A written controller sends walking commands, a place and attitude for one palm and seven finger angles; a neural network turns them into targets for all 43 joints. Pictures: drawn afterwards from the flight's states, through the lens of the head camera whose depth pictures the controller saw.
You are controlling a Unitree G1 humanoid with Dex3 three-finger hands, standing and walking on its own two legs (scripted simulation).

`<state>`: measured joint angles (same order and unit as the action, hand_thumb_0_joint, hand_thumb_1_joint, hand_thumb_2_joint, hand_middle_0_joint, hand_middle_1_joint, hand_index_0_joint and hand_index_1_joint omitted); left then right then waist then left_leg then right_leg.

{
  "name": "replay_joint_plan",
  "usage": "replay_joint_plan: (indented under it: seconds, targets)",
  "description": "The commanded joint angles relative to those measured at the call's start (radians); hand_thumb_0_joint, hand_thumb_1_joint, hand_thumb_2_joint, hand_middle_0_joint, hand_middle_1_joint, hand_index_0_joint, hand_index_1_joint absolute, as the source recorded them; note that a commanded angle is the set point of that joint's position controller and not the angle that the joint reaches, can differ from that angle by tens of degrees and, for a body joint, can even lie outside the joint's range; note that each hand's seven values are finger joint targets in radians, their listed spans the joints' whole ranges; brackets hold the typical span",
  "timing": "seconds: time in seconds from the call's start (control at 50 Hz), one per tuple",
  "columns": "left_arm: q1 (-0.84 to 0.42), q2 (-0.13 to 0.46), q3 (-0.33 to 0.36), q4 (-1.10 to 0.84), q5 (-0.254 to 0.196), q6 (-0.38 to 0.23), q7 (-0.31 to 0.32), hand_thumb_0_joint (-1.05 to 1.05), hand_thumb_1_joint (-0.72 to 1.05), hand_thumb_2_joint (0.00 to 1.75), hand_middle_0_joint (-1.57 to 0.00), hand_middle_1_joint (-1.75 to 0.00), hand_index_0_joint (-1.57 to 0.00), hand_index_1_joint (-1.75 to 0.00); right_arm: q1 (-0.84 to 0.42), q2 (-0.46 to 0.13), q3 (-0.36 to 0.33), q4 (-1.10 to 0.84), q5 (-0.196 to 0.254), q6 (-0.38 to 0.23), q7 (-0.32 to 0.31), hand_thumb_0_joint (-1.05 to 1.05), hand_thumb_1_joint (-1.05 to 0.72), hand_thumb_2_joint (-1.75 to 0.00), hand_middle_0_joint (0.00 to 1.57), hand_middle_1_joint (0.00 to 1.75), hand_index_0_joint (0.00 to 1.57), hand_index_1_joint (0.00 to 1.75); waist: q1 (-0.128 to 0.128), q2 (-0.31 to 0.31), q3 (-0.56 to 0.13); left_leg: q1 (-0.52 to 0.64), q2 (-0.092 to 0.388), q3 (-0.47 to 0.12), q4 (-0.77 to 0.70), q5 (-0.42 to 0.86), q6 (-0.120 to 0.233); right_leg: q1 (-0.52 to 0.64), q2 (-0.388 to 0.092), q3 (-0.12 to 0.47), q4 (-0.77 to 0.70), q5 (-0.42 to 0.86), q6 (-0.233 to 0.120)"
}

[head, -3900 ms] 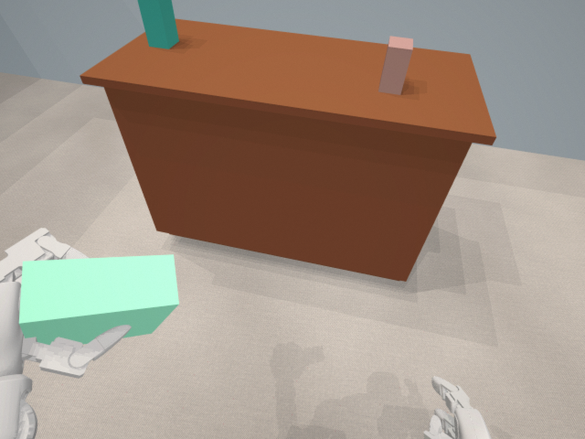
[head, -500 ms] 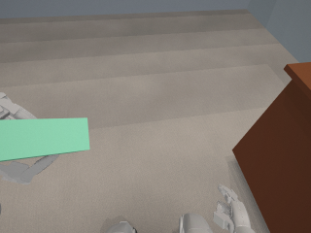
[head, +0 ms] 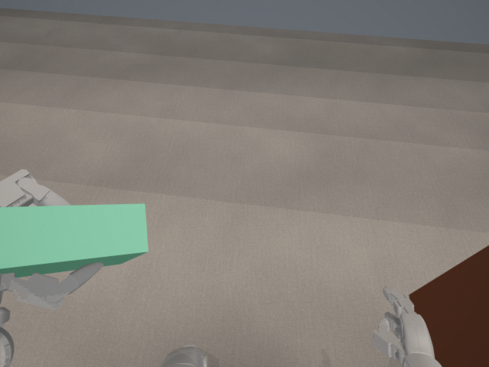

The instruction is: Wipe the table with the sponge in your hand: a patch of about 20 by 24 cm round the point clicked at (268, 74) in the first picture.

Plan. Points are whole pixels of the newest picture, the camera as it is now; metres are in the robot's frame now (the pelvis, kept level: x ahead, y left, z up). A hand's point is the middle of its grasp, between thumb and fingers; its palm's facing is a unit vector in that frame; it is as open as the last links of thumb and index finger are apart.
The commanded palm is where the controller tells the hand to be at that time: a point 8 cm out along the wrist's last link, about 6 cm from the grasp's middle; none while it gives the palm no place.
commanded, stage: walk to a spot facing it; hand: left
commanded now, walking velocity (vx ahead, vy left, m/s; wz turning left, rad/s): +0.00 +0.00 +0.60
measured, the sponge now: (94, 240) +0.24 +0.18 +0.16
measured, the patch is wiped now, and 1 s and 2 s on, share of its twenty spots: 0.00 0.00 0.00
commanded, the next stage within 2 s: none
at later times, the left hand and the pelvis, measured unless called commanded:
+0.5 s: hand out of the picture +0.11 +0.25 +0.18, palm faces +0.59 -0.61 -0.52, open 9.2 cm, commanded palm +0.06 +0.28 +0.18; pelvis -0.02 -0.04 -0.01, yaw +17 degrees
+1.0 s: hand out of the picture -0.07 +0.24 +0.18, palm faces +0.83 -0.42 -0.37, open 9.3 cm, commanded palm -0.13 +0.24 +0.18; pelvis -0.10 -0.08 -0.02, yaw +35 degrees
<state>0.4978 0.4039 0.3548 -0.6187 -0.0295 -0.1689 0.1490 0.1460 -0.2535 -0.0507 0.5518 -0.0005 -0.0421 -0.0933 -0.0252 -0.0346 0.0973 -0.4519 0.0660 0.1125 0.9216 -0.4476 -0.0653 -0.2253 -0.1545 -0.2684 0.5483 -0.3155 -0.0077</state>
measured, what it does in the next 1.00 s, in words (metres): walks backwards, turning left: left foot, then right foot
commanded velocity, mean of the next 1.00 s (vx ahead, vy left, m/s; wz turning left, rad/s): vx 0.07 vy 0.00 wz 0.59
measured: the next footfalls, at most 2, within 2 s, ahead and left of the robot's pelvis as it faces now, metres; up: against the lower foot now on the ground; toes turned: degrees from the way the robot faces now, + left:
left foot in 0.10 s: +0.05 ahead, +0.13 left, +0.00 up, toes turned +12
right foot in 0.50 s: +0.04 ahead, -0.13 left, +0.00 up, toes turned +13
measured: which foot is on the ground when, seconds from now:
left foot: up 0.00-0.08, down 0.10-0.52, up 0.54-0.94, down 0.96-1.00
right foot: down 0.00-0.10, up 0.12-0.48, down 0.50-0.96, up 0.98-1.00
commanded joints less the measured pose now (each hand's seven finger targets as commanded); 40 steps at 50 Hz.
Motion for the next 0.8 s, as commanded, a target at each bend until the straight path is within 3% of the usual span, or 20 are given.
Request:
replay_joint_plan:
  seconds: [0.0,0.04,0.06,0.08,0.1,0.12,0.14,0.18,0.22,0.3,0.4,0.44,0.46,0.48,0.5,0.52,0.54,0.56,0.62,0.78]
  targets:
    - [0.071,0.156,0.207,-0.196,-0.028,-0.056,0.055,0.00,0.10,1.30,-1.20,-1.60,-1.20,-1.60,-0.039,-0.014,-0.005,-0.177,-0.004,-0.024,0.009,0.00,-0.90,-0.90,0.20,0.30,0.20,0.30,0.061,-0.142,-0.271,0.028,-0.034,0.082,-0.287,0.047,0.009,0.265,-0.229,0.120,-0.004,0.817,-0.082]
    - [0.060,0.144,0.198,-0.171,-0.036,-0.055,0.054,0.00,0.10,1.30,-1.20,-1.60,-1.20,-1.60,0.003,-0.023,-0.015,-0.170,-0.001,-0.011,0.009,0.00,-0.90,-0.90,0.20,0.30,0.20,0.30,0.007,-0.095,-0.310,0.215,-0.081,0.100,-0.460,0.225,0.018,0.168,-0.187,0.073,0.175,0.786,-0.016]
    - [0.036,0.133,0.172,-0.193,-0.042,-0.060,0.051,0.00,0.10,1.30,-1.20,-1.60,-1.20,-1.60,0.014,-0.039,-0.021,-0.170,0.003,-0.009,0.010,0.00,-0.90,-0.90,0.20,0.30,0.20,0.30,-0.022,0.025,-0.336,0.364,-0.011,0.014,-0.516,0.453,0.054,0.035,-0.132,0.057,0.350,0.537,0.030]
    - [0.050,0.119,0.147,-0.233,-0.052,-0.081,0.042,0.00,0.10,1.30,-1.20,-1.60,-1.20,-1.60,0.003,-0.072,-0.034,-0.177,0.004,-0.025,0.010,0.00,-0.90,-0.90,0.20,0.30,0.20,0.30,-0.004,0.313,-0.301,0.497,0.242,-0.342,-0.524,0.994,0.185,-0.247,0.022,0.067,0.550,-0.077,0.101]
    - [0.027,0.153,0.165,-0.243,-0.020,-0.108,0.033,0.00,0.10,1.30,-1.20,-1.60,-1.20,-1.60,0.029,-0.079,-0.029,-0.166,0.002,-0.045,0.032,0.00,-0.90,-0.90,0.20,0.30,0.20,0.30,0.012,0.368,-0.299,0.544,0.385,-0.570,-0.484,1.360,0.312,-0.389,0.077,0.172,0.671,-0.444,0.092]
    - [0.025,0.183,0.179,-0.172,-0.001,-0.100,0.009,0.00,0.10,1.30,-1.20,-1.60,-1.20,-1.60,0.026,-0.082,-0.024,-0.141,0.002,-0.059,0.051,0.00,-0.90,-0.90,0.20,0.30,0.20,0.30,0.007,0.249,-0.243,0.512,0.374,-0.524,-0.475,1.258,0.307,-0.452,0.044,0.237,0.682,-0.375,0.081]
    - [0.002,0.176,0.165,-0.203,0.001,-0.091,0.001,0.00,0.10,1.30,-1.20,-1.60,-1.20,-1.60,0.004,-0.092,-0.032,-0.138,0.001,-0.058,0.051,0.00,-0.90,-0.90,0.20,0.30,0.20,0.30,0.004,0.203,-0.234,0.462,0.332,-0.470,-0.473,1.161,0.290,-0.440,0.031,0.240,0.660,-0.342,0.090]
    - [-0.054,0.177,0.152,-0.310,0.004,-0.098,0.006,0.00,0.10,1.30,-1.20,-1.60,-1.20,-1.60,0.007,-0.091,-0.039,-0.124,0.017,-0.077,0.062,0.00,-0.90,-0.90,0.20,0.30,0.20,0.30,0.009,0.233,-0.244,0.424,0.224,-0.340,-0.472,0.983,0.237,-0.379,0.064,0.222,0.550,-0.195,0.095]
    - [-0.002,0.160,0.142,-0.350,-0.011,-0.090,0.008,0.00,0.10,1.30,-1.20,-1.60,-1.20,-1.60,0.009,-0.074,-0.024,-0.122,0.016,-0.096,0.068,0.00,-0.90,-0.90,0.20,0.30,0.20,0.30,0.012,0.318,-0.252,0.343,0.165,-0.278,-0.505,0.882,0.200,-0.286,0.093,0.195,0.497,-0.112,0.103]
    - [0.054,0.148,0.152,-0.313,-0.039,-0.072,0.002,0.00,0.10,1.30,-1.20,-1.60,-1.20,-1.60,0.016,-0.060,-0.008,-0.107,0.013,-0.118,0.066,0.00,-0.90,-0.90,0.20,0.30,0.20,0.30,0.014,0.332,-0.237,0.227,0.163,-0.303,-0.558,0.673,0.198,-0.163,0.126,0.177,0.363,-0.101,0.112]
    - [0.030,0.117,0.145,-0.134,-0.050,-0.038,-0.006,0.00,0.10,1.30,-1.20,-1.60,-1.20,-1.60,0.017,-0.060,-0.003,-0.080,0.011,-0.114,0.052,0.00,-0.90,-0.90,0.20,0.30,0.20,0.30,0.018,0.254,-0.220,0.210,0.177,-0.401,-0.530,0.579,0.212,-0.067,0.163,0.190,0.140,-0.146,0.113]
    - [-0.002,0.099,0.128,-0.089,-0.047,-0.024,-0.011,0.00,0.10,1.30,-1.20,-1.60,-1.20,-1.60,-0.001,-0.057,0.002,-0.080,0.014,-0.107,0.052,0.00,-0.90,-0.90,0.20,0.30,0.20,0.30,0.036,0.204,-0.222,0.157,0.146,-0.389,-0.482,0.498,0.183,0.049,0.161,0.187,-0.055,-0.033,0.106]
    - [-0.037,0.100,0.119,-0.084,-0.039,-0.020,-0.012,0.00,0.10,1.30,-1.20,-1.60,-1.20,-1.60,-0.010,-0.048,0.005,-0.085,0.018,-0.104,0.051,0.00,-0.90,-0.90,0.20,0.30,0.20,0.30,0.046,0.129,-0.221,0.107,0.104,-0.347,-0.419,0.362,0.147,0.118,0.112,0.207,-0.203,0.060,0.089]
    - [-0.059,0.135,0.125,-0.081,-0.022,-0.010,-0.005,0.00,0.10,1.30,-1.20,-1.60,-1.20,-1.60,0.001,-0.022,0.012,-0.093,0.025,-0.094,0.051,0.00,-0.90,-0.90,0.20,0.30,0.20,0.30,0.039,-0.050,-0.223,-0.005,0.004,-0.235,-0.276,0.126,0.086,0.200,-0.056,0.345,-0.299,0.151,0.026]
    - [-0.092,0.188,0.143,-0.071,-0.027,0.003,0.008,0.00,0.10,1.30,-1.20,-1.60,-1.20,-1.60,-0.035,-0.018,0.012,-0.115,0.024,-0.093,0.043,0.00,-0.90,-0.90,0.20,0.30,0.20,0.30,0.038,-0.283,-0.175,-0.175,-0.112,-0.126,0.045,-0.128,0.020,0.180,-0.294,0.624,-0.301,0.291,-0.081]
    - [-0.152,0.172,0.130,-0.055,-0.037,0.005,0.017,0.00,0.10,1.30,-1.20,-1.60,-1.20,-1.60,-0.033,-0.048,0.009,-0.089,0.015,-0.105,0.034,0.00,-0.90,-0.90,0.20,0.30,0.20,0.30,0.036,-0.194,-0.186,-0.142,-0.083,-0.177,0.258,-0.095,0.011,0.080,-0.332,0.529,-0.287,0.351,-0.089]
    - [-0.149,0.120,0.073,-0.042,-0.037,0.001,0.007,0.00,0.10,1.30,-1.20,-1.60,-1.20,-1.60,-0.039,-0.068,-0.012,-0.075,0.016,-0.106,0.035,0.00,-0.90,-0.90,0.20,0.30,0.20,0.30,0.016,-0.194,-0.152,-0.117,-0.070,-0.191,0.357,-0.024,0.004,-0.002,-0.291,0.468,-0.296,0.279,-0.048]
    - [-0.101,0.137,0.107,-0.014,-0.021,-0.004,0.005,0.00,0.10,1.30,-1.20,-1.60,-1.20,-1.60,-0.058,-0.032,0.006,-0.073,0.006,-0.094,0.034,0.00,-0.90,-0.90,0.20,0.30,0.20,0.30,0.015,-0.119,-0.126,-0.135,-0.060,-0.156,0.402,0.038,-0.013,-0.010,-0.217,0.385,-0.268,0.315,-0.039]
    - [-0.124,0.154,0.104,-0.072,-0.015,-0.033,0.007,0.00,0.10,1.30,-1.20,-1.60,-1.20,-1.60,-0.100,-0.028,0.016,-0.088,0.007,-0.076,0.009,0.00,-0.90,-0.90,0.20,0.30,0.20,0.30,0.021,-0.069,-0.113,-0.137,-0.040,-0.108,0.375,0.061,-0.021,0.033,-0.184,0.223,-0.245,0.439,-0.068]
    - [-0.010,0.160,0.164,-0.123,-0.026,-0.051,0.049,0.00,0.10,1.30,-1.20,-1.60,-1.20,-1.60,-0.041,-0.043,-0.009,-0.126,-0.013,-0.066,-0.011,0.00,-0.90,-0.90,0.20,0.30,0.20,0.30,0.064,-0.122,-0.219,0.005,-0.012,-0.011,-0.112,-0.026,0.018,0.200,-0.240,0.226,-0.202,0.452,-0.118]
